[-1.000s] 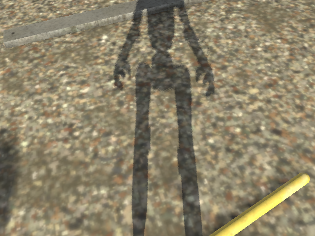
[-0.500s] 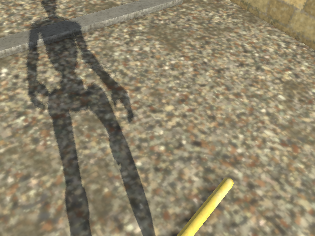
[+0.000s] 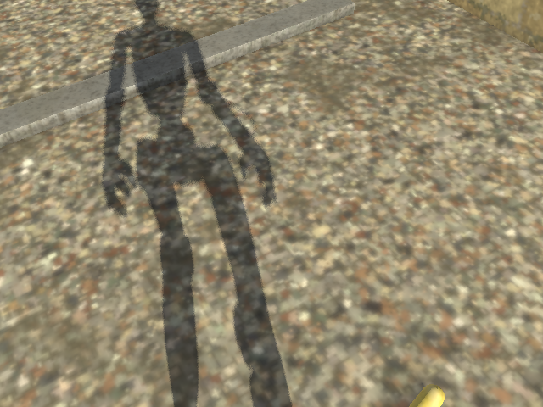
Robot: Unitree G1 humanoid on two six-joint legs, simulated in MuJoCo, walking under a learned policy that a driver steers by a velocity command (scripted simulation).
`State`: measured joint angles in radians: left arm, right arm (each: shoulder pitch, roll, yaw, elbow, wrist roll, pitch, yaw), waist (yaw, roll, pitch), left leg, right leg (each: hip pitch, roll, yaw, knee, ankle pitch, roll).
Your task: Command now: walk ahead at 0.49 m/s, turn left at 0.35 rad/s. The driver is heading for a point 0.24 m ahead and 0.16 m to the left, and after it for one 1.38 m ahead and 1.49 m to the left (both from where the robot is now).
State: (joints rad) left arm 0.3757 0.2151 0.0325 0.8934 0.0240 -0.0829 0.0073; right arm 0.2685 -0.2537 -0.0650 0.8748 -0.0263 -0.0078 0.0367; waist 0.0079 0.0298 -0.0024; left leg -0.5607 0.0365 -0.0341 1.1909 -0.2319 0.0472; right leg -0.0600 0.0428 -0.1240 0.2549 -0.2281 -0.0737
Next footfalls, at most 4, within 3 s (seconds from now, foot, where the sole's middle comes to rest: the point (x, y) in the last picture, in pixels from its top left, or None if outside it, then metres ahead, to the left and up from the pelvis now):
0.28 left None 0.28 0.09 -0.79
0.82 right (270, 352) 0.65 0.07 -0.79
1.36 left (145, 332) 0.71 0.41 -0.79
1.90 right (104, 241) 1.02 0.59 -0.79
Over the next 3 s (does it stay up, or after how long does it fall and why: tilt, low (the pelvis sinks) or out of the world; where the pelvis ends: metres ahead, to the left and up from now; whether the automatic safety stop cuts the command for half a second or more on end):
stays up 1.05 1.02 -0.02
